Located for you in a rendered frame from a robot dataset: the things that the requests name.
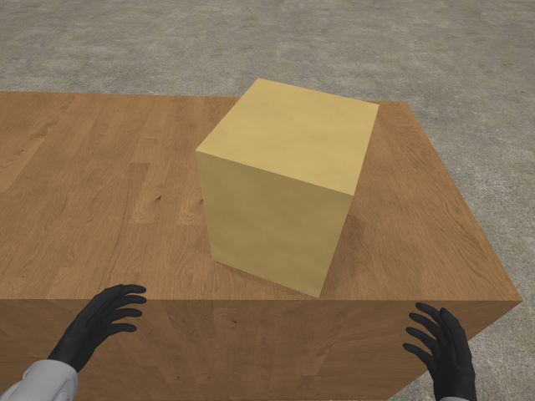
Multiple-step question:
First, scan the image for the left robot hand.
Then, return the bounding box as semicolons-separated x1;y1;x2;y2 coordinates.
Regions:
47;284;146;373

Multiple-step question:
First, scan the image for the pedestal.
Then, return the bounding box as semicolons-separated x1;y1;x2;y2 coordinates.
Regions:
0;91;523;401

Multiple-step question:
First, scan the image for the right robot hand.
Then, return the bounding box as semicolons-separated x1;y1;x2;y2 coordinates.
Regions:
403;302;477;401

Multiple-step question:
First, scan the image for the carton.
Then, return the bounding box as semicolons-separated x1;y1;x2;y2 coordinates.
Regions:
196;78;379;298

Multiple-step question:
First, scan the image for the robot left forearm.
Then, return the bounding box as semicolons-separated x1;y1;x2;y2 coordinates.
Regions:
0;359;78;401

